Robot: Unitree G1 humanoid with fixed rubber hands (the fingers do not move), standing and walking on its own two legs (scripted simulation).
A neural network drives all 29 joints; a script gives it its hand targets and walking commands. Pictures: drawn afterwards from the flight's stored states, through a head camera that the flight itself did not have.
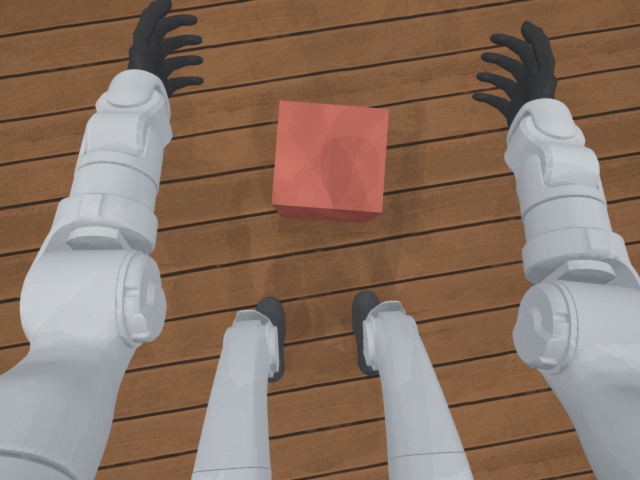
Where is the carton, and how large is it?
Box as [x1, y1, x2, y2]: [272, 100, 388, 222]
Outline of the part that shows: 280,100 272,204 281,216 365,222 380,213 382,205 388,109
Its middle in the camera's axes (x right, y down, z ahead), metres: +0.02 -0.16 +0.87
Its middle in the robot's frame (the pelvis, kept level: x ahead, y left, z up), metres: +0.52 -0.04 -0.52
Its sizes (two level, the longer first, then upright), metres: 0.210 0.200 0.250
